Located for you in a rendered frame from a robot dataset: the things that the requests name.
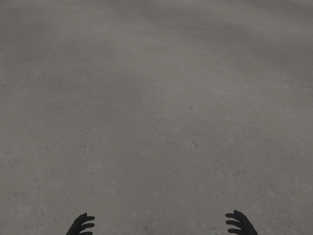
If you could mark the right robot hand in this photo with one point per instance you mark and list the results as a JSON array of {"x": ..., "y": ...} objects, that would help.
[{"x": 242, "y": 222}]

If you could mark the left robot hand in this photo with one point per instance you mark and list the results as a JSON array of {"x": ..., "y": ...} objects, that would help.
[{"x": 76, "y": 227}]

